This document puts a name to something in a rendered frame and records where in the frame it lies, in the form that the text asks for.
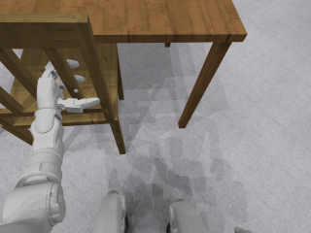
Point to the robot left forearm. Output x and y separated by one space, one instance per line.
46 156

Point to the table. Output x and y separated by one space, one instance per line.
154 21

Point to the robot right shin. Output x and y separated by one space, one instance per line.
171 228

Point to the robot left hand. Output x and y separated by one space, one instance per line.
48 90

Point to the robot left upper arm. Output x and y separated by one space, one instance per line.
35 208

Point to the right robot thigh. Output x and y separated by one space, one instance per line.
184 217

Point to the chair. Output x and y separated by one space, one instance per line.
56 37

